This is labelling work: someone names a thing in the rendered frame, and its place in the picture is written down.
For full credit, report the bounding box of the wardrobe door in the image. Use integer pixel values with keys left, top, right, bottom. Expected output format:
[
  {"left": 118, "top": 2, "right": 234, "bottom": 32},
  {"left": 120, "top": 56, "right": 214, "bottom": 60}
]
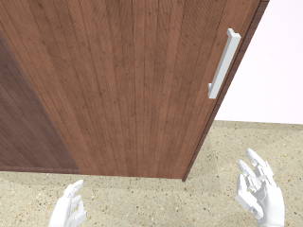
[
  {"left": 0, "top": 31, "right": 80, "bottom": 169},
  {"left": 0, "top": 0, "right": 260, "bottom": 180}
]

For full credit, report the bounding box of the right robot hand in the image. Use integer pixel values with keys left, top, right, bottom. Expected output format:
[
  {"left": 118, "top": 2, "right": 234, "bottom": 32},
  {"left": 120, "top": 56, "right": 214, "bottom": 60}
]
[{"left": 234, "top": 148, "right": 285, "bottom": 227}]

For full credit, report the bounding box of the left robot hand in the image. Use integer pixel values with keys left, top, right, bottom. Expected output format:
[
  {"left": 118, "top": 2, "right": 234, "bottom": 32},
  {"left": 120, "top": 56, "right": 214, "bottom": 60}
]
[{"left": 48, "top": 180, "right": 87, "bottom": 227}]

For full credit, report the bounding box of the handle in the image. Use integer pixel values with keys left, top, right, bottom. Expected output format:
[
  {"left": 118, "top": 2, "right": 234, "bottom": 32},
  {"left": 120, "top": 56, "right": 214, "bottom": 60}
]
[{"left": 207, "top": 28, "right": 241, "bottom": 99}]

